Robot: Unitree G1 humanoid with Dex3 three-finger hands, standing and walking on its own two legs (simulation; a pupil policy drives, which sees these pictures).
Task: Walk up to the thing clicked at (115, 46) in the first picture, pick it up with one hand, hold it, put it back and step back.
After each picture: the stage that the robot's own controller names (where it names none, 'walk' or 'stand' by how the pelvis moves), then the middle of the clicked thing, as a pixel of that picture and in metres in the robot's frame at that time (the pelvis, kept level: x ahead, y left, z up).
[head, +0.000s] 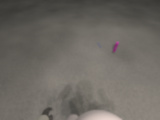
stand; (115, 47) +1.60 -0.54 -0.66
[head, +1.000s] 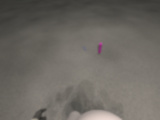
walk; (100, 48) +1.54 -0.08 -0.63
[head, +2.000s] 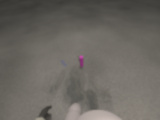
walk; (81, 61) +1.03 +0.23 -0.64
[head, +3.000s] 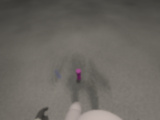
walk; (78, 74) +0.65 +0.22 -0.64
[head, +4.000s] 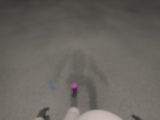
walk; (74, 88) +0.45 +0.19 -0.63
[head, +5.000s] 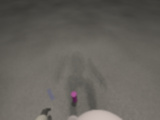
stand; (74, 97) +0.38 +0.20 -0.66
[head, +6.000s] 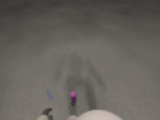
stand; (73, 96) +0.38 +0.21 -0.66
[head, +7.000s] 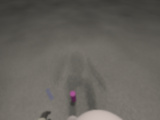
stand; (73, 96) +0.39 +0.21 -0.66
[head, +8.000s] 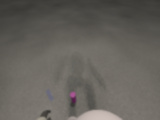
stand; (73, 97) +0.38 +0.20 -0.66
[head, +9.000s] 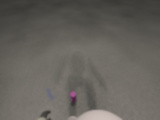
stand; (73, 97) +0.39 +0.20 -0.66
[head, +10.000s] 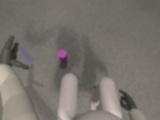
go down; (63, 57) +0.46 +0.23 -0.31
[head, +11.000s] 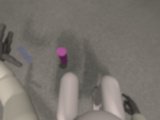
approach; (63, 56) +0.47 +0.23 -0.26
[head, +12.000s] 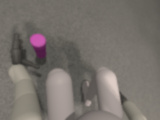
close in; (40, 48) +0.46 +0.27 -0.16
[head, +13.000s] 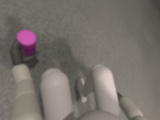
close; (29, 46) +0.45 +0.29 -0.16
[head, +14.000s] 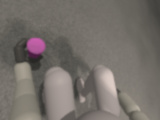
lift; (35, 50) +0.41 +0.27 -0.16
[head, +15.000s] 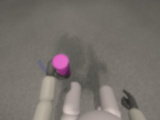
lift; (63, 69) +0.33 +0.19 +0.02
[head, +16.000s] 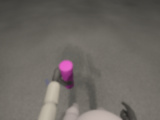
hold; (68, 76) +0.30 +0.16 +0.02
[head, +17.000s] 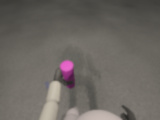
hold; (69, 76) +0.31 +0.16 +0.02
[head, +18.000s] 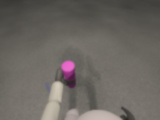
crouch; (70, 76) +0.31 +0.15 +0.02
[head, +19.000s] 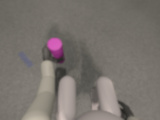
crouch; (58, 53) +0.45 +0.20 -0.05
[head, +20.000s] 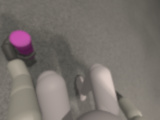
lower; (25, 48) +0.45 +0.27 -0.17
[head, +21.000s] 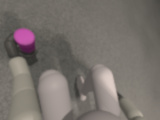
lower; (27, 46) +0.45 +0.28 -0.16
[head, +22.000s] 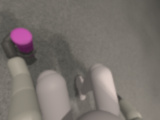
lower; (26, 46) +0.45 +0.28 -0.17
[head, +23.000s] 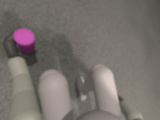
lower; (27, 46) +0.45 +0.28 -0.16
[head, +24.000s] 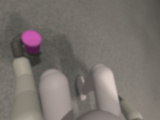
loosen; (32, 47) +0.44 +0.26 -0.16
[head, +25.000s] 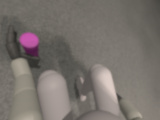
withdraw; (31, 49) +0.45 +0.26 -0.17
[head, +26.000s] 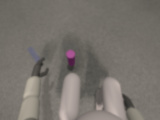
walk; (71, 59) +0.47 +0.19 -0.28
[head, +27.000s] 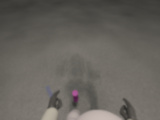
stand; (75, 96) +0.39 +0.16 -0.59
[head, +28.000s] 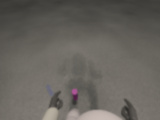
stand; (75, 95) +0.40 +0.17 -0.60
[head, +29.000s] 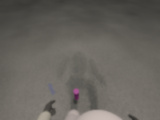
stand; (76, 94) +0.40 +0.16 -0.62
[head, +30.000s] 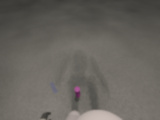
walk; (77, 92) +0.42 +0.16 -0.65
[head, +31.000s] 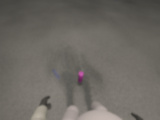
walk; (80, 77) +0.57 +0.09 -0.64
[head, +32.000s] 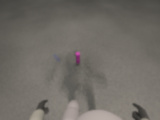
walk; (77, 58) +0.88 +0.24 -0.63
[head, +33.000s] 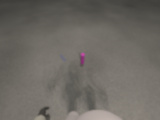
stand; (82, 59) +1.01 +0.16 -0.64
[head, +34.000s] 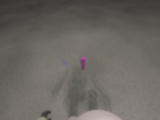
stand; (83, 62) +1.04 +0.18 -0.66
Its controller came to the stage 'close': yes
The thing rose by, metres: 0.68
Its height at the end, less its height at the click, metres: +0.00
